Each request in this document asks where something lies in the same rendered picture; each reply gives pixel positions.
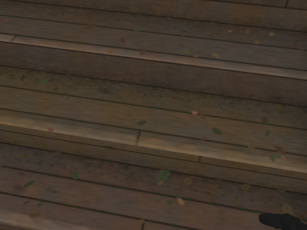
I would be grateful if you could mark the right robot hand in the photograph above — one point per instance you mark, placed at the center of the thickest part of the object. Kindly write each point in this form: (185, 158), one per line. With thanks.
(282, 221)

